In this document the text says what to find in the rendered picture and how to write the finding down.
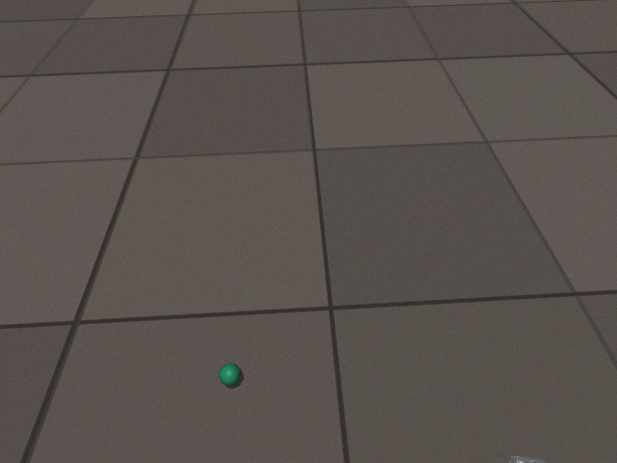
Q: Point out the ball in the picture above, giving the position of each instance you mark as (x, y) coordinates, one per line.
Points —
(229, 374)

